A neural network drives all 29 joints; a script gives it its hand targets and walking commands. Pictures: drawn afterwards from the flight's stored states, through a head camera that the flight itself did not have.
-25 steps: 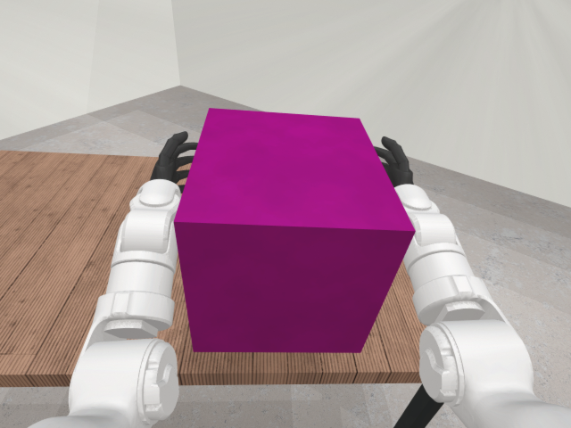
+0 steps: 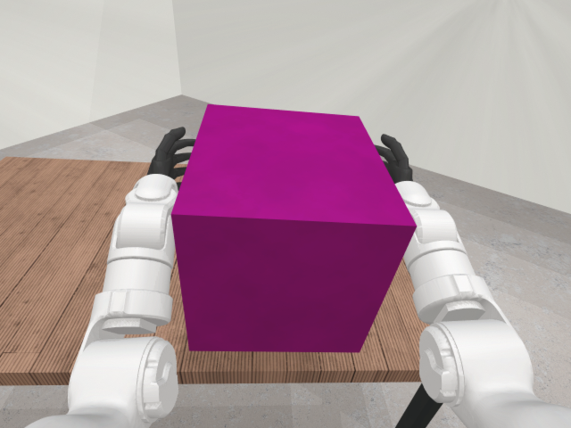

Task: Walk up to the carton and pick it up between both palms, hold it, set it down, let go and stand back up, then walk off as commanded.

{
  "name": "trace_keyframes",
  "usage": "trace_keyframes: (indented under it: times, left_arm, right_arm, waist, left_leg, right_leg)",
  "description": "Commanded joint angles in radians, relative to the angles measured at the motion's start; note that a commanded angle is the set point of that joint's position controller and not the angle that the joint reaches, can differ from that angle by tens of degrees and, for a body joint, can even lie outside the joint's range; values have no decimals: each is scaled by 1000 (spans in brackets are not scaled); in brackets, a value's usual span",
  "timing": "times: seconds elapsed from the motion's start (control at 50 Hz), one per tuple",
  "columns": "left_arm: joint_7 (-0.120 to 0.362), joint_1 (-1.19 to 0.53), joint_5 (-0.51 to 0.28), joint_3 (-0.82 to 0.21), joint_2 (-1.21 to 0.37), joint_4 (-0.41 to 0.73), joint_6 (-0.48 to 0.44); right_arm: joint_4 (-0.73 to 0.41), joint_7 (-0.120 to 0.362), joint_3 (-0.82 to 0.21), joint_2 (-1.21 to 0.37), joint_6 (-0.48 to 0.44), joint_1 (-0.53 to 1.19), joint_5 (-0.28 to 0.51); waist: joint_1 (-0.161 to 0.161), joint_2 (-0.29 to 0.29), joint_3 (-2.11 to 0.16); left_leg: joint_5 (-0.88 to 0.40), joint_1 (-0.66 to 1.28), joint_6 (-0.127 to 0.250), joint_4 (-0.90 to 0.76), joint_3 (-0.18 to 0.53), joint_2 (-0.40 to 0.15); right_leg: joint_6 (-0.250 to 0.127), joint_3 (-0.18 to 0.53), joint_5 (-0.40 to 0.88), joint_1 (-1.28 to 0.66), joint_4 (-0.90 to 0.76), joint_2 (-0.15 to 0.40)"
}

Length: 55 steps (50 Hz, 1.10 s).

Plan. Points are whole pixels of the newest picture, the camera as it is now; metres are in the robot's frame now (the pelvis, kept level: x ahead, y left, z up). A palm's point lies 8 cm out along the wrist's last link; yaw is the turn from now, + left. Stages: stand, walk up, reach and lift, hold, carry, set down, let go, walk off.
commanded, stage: hold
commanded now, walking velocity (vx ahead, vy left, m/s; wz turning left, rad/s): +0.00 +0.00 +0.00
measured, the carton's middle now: (281, 224) +0.37 +0.01 +0.17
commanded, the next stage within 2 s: none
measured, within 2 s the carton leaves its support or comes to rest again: neither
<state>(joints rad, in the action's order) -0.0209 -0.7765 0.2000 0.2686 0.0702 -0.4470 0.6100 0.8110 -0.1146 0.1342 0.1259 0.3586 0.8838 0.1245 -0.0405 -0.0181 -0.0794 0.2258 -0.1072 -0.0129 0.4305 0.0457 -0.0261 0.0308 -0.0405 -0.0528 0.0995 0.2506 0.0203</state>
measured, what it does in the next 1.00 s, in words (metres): stands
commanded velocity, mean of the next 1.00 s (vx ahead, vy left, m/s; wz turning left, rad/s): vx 0.00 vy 0.00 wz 0.00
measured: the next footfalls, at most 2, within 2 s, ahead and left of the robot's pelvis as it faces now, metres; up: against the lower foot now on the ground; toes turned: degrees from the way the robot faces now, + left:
none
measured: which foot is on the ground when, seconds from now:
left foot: down 0.00-1.00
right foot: down 0.00-1.00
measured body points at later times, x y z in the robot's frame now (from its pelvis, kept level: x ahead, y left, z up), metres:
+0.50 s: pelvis +0.00 +0.00 +0.00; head -0.07 +0.02 +0.44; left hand +0.39 +0.17 +0.24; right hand +0.40 -0.16 +0.24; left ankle +0.01 +0.12 -0.75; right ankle +0.06 -0.15 -0.75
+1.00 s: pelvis +0.00 +0.00 +0.00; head -0.07 +0.02 +0.44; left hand +0.38 +0.17 +0.24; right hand +0.40 -0.16 +0.24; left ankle +0.01 +0.12 -0.75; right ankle +0.06 -0.15 -0.75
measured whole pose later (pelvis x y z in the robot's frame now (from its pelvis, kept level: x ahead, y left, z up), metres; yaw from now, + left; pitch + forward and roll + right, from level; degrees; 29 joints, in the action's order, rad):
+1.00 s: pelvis +0.00 +0.00 +0.00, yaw +0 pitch -6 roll -2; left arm 0.01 -0.78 0.23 0.27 0.07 -0.37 0.70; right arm 0.74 -0.13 0.12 0.14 0.44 0.89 0.15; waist -0.04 -0.02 -0.08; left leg 0.22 -0.10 -0.01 0.43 0.05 -0.03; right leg 0.03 -0.04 -0.05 0.10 0.25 0.02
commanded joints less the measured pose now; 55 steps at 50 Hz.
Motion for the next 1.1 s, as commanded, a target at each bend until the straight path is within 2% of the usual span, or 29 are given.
trace_keyframes:
  times: [0.0, 0.02, 0.04, 0.08, 0.1, 0.14, 0.16, 0.24, 0.26, 0.28, 0.3, 0.32, 0.36, 0.38, 0.46, 0.5, 0.54, 0.56, 0.58, 0.6, 0.68, 0.7, 0.74, 0.78, 0.82, 0.88, 0.96, 1.04, 1.08]
  left_arm:
    - [171, -631, -110, -341, -691, 126, -2]
    - [169, -634, -101, -330, -685, 123, 1]
    - [167, -652, -120, -353, -697, 150, -1]
    - [171, -646, -110, -337, -685, 140, 4]
    - [169, -659, -127, -361, -695, 182, 4]
    - [168, -634, -123, -363, -698, 169, 9]
    - [169, -637, -118, -352, -693, 152, 12]
    - [173, -611, -114, -360, -697, 180, 29]
    - [175, -619, -104, -340, -682, 158, 36]
    - [178, -619, -108, -348, -690, 183, 34]
    - [179, -615, -103, -332, -673, 178, 39]
    - [177, -648, -111, -352, -681, 205, 36]
    - [178, -631, -102, -339, -676, 179, 43]
    - [179, -638, -110, -346, -687, 200, 42]
    - [175, -637, -120, -361, -683, 222, 46]
    - [172, -636, -119, -372, -691, 228, 46]
    - [179, -618, -106, -354, -676, 206, 54]
    - [182, -621, -112, -367, -691, 226, 58]
    - [185, -628, -100, -348, -669, 201, 57]
    - [184, -609, -104, -356, -686, 209, 60]
    - [192, -628, -84, -317, -661, 173, 68]
    - [191, -633, -97, -334, -672, 219, 60]
    - [189, -621, -91, -323, -668, 174, 60]
    - [194, -647, -98, -341, -663, 218, 56]
    - [196, -625, -89, -329, -657, 192, 58]
    - [198, -616, -98, -337, -670, 231, 52]
    - [192, -627, -109, -361, -674, 249, 52]
    - [201, -604, -84, -337, -664, 203, 69]
    - [206, -605, -73, -311, -655, 180, 70]
  right_arm:
    - [-279, 95, -274, -597, -24, 717, 154]
    - [-280, 97, -273, -595, -25, 727, 157]
    - [-298, 96, -276, -605, -27, 730, 157]
    - [-307, 95, -290, -610, -19, 740, 167]
    - [-322, 92, -297, -621, -18, 729, 174]
    - [-360, 90, -320, -617, -17, 749, 185]
    - [-339, 87, -318, -611, -8, 753, 184]
    - [-338, 84, -320, -605, 8, 715, 186]
    - [-332, 88, -316, -602, 11, 730, 188]
    - [-349, 87, -319, -611, 12, 727, 186]
    - [-338, 88, -320, -609, 17, 729, 190]
    - [-328, 88, -313, -609, 19, 716, 190]
    - [-322, 90, -308, -604, 24, 717, 189]
    - [-324, 90, -301, -600, 24, 711, 188]
    - [-382, 83, -346, -614, 27, 742, 216]
    - [-378, 83, -341, -609, 29, 741, 214]
    - [-334, 82, -321, -592, 42, 701, 206]
    - [-355, 81, -323, -590, 42, 700, 204]
    - [-330, 82, -316, -592, 43, 707, 200]
    - [-345, 84, -316, -589, 44, 700, 201]
    - [-320, 91, -293, -591, 45, 724, 180]
    - [-369, 93, -323, -614, 34, 742, 191]
    - [-347, 91, -315, -608, 41, 741, 191]
    - [-352, 90, -303, -614, 38, 712, 187]
    - [-330, 88, -313, -594, 45, 710, 192]
    - [-379, 82, -338, -616, 39, 711, 206]
    - [-397, 77, -352, -613, 39, 722, 218]
    - [-344, 83, -316, -592, 49, 694, 192]
    - [-319, 86, -296, -596, 51, 694, 177]
  waist:
    - [-61, 53, -244]
    - [-51, 62, -255]
    - [-63, 57, -279]
    - [-53, 47, -267]
    - [-63, 55, -302]
    - [-55, 56, -307]
    - [-58, 40, -275]
    - [-59, 69, -292]
    - [-48, 59, -258]
    - [-57, 56, -275]
    - [-47, 50, -267]
    - [-58, 66, -278]
    - [-52, 76, -270]
    - [-61, 76, -273]
    - [-50, 64, -311]
    - [-54, 84, -315]
    - [-58, 75, -268]
    - [-70, 77, -274]
    - [-54, 75, -268]
    - [-67, 78, -258]
    - [-45, 66, -235]
    - [-38, 55, -295]
    - [-40, 57, -240]
    - [-49, 76, -283]
    - [-51, 65, -252]
    - [-51, 55, -290]
    - [-51, 76, -315]
    - [-61, 75, -224]
    - [-52, 60, -205]
  left_leg:
    - [-113, -94, -32, -188, -35, 75]
    - [-101, -90, -28, -193, -28, 73]
    - [-115, -81, -30, -190, -26, 69]
    - [-116, -93, -21, -190, -31, 75]
    - [-147, -77, -29, -179, -33, 76]
    - [-179, -71, -33, -170, -34, 80]
    - [-153, -83, -25, -174, -31, 82]
    - [-174, -64, -35, -174, -27, 74]
    - [-130, -85, -30, -181, -30, 77]
    - [-155, -80, -32, -181, -32, 73]
    - [-148, -89, -29, -180, -32, 77]
    - [-152, -82, -35, -181, -26, 74]
    - [-132, -84, -34, -186, -29, 73]
    - [-146, -77, -38, -186, -23, 68]
    - [-214, -67, -39, -162, -26, 77]
    - [-205, -51, -42, -162, -24, 73]
    - [-176, -73, -41, -170, -24, 73]
    - [-188, -63, -44, -171, -19, 68]
    - [-162, -73, -41, -177, -24, 70]
    - [-158, -74, -42, -183, -18, 66]
    - [-74, -120, -31, -205, -28, 68]
    - [-126, -95, -30, -196, -28, 68]
    - [-101, -119, -27, -197, -31, 72]
    - [-114, -106, -31, -196, -32, 74]
    - [-134, -100, -29, -191, -25, 70]
    - [-193, -77, -38, -180, -31, 75]
    - [-230, -51, -42, -163, -28, 75]
    - [-133, -98, -35, -192, -27, 71]
    - [-83, -122, -29, -209, -28, 66]
  right_leg:
    - [-27, -1, -36, -281, -12, -90]
    - [-27, -6, -48, -273, -12, -93]
    - [-27, -3, -28, -283, -7, -93]
    - [-25, -1, -24, -293, -7, -91]
    - [-27, -4, 3, -300, -1, -94]
    - [-27, -2, 18, -300, -4, -95]
    - [-26, 3, -4, -302, -12, -92]
    - [-30, 2, 3, -294, -12, -95]
    - [-28, 3, -29, -290, -14, -92]
    - [-28, 2, -1, -302, -12, -93]
    - [-26, 3, -13, -310, -11, -91]
    - [-27, 1, -14, -298, -7, -94]
    - [-32, 4, -24, -298, -13, -91]
    - [-32, -2, -14, -292, -9, -94]
    - [-27, 3, 38, -320, 0, -97]
    - [-32, 1, 18, -299, -4, -96]
    - [-32, 5, -3, -300, -15, -95]
    - [-34, 2, 5, -304, -12, -98]
    - [-33, 4, -15, -303, -14, -97]
    - [-34, 3, -12, -298, -12, -96]
    - [-34, 6, -67, -301, -15, -87]
    - [-30, 3, -20, -319, -2, -90]
    - [-32, 7, -47, -307, -11, -89]
    - [-30, 10, -21, -322, -9, -87]
    - [-29, 3, -23, -308, -8, -91]
    - [-29, 4, 21, -340, -9, -95]
    - [-32, 4, 34, -322, -2, -96]
    - [-33, -2, -38, -303, -19, -90]
    - [-34, 1, -66, -310, -19, -87]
